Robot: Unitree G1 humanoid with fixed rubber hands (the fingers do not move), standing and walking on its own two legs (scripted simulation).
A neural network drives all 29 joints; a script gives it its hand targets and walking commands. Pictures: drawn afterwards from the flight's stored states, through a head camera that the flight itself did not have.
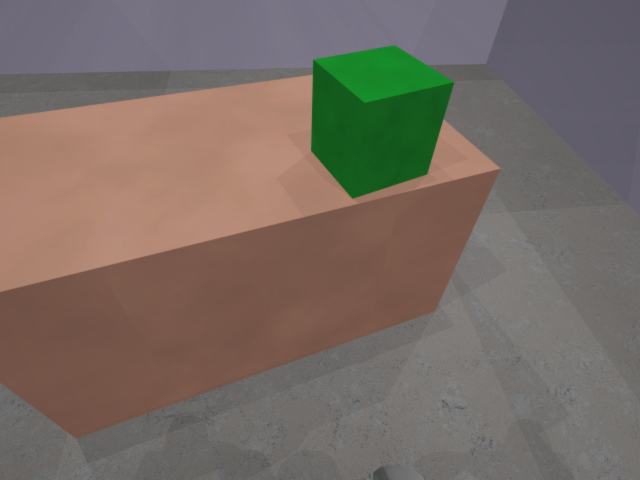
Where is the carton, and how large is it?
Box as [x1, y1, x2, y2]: [311, 45, 453, 198]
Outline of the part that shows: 394,45 313,60 311,150 352,198 426,174 452,88 453,82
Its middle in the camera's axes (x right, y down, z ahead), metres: +0.12 -0.27 +0.90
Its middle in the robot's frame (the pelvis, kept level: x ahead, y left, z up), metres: +0.87 -0.12 +0.01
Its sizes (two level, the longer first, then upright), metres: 0.216 0.210 0.233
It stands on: a pedestal, 0.66 m high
